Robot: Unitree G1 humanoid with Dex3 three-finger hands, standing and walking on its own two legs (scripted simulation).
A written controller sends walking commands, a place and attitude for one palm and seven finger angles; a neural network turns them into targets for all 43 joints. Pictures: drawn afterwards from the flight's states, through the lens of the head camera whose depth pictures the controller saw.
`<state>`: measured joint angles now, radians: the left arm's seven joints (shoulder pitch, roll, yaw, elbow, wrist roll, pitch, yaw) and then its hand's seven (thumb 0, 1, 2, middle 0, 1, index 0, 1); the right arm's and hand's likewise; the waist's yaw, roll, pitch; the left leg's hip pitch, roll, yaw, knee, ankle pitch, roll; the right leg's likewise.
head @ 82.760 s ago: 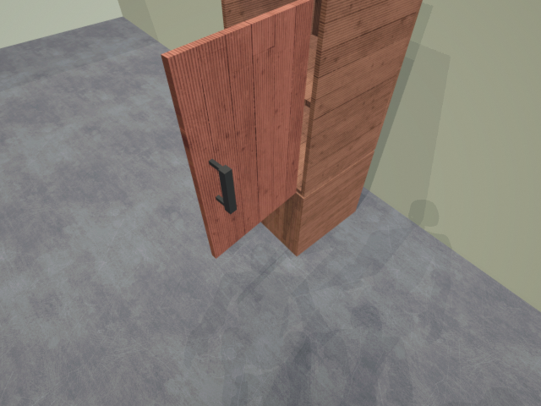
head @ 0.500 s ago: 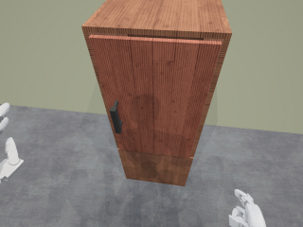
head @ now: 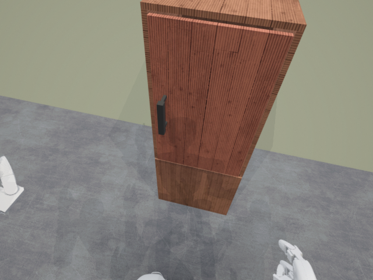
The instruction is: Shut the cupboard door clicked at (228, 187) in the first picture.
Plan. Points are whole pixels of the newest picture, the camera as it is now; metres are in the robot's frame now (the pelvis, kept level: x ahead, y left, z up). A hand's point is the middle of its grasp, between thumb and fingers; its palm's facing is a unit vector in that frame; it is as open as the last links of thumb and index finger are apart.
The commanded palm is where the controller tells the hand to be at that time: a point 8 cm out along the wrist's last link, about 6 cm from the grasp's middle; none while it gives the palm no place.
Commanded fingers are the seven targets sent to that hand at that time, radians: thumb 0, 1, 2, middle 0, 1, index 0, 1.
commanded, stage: step back with the hand held close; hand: left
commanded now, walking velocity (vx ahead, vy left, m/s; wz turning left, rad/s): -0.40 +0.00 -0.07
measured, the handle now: (163, 115) +0.62 +0.12 -0.04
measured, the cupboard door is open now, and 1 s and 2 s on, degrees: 0 0 0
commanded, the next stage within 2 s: stop stepping back and stand still in 0.34 s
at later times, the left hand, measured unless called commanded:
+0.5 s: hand out of the picture +0.07 +0.28 +0.19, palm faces +0.48 -0.81 -0.34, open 7.4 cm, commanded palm +0.03 +0.31 +0.19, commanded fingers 0.00 0.90 0.90 -0.20 -0.30 -0.20 -0.30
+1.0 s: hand out of the picture -0.04 +0.32 +0.21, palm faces +0.46 -0.84 -0.30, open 7.4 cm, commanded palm -0.12 +0.34 +0.19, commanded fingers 0.00 0.90 0.90 -0.20 -0.30 -0.20 -0.30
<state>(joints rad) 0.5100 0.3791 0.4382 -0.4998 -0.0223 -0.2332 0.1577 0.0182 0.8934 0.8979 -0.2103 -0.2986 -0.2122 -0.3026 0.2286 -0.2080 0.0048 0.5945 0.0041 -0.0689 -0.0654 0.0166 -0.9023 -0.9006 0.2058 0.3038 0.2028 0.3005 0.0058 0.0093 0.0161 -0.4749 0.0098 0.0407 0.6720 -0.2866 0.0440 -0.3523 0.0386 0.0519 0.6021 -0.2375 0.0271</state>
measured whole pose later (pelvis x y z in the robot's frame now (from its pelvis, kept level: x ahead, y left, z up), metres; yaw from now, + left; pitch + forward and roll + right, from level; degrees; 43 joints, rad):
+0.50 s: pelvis -0.13 +0.02 +0.00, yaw -4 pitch +1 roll -2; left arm 0.47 0.39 0.39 -0.51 -0.03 -0.26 0.17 0.02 0.89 0.90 -0.21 -0.30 -0.21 -0.30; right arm 0.16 -0.16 0.01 0.69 0.00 -0.12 -0.06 0.02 -0.90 -0.90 0.21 0.30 0.20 0.30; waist 0.09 -0.03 -0.05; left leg -0.51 0.06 0.12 0.62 -0.13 -0.02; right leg -0.14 0.04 0.07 0.56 -0.42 0.02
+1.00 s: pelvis -0.30 +0.06 +0.00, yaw -7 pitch -1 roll -1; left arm 0.36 0.40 0.45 -0.39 -0.03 -0.18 0.21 0.01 0.89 0.90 -0.21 -0.30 -0.21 -0.30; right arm 0.34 -0.26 -0.03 0.68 -0.01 -0.12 -0.11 0.02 -0.90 -0.90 0.20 0.30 0.20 0.30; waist -0.02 -0.03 -0.09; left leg -0.27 0.07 0.05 0.62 -0.42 0.04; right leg -0.47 -0.03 -0.09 0.71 -0.43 -0.04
